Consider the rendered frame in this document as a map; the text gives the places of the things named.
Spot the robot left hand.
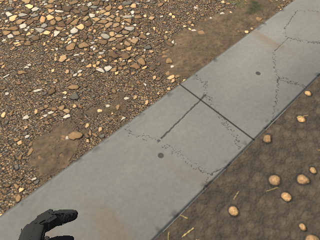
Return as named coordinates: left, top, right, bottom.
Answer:
left=18, top=209, right=78, bottom=240

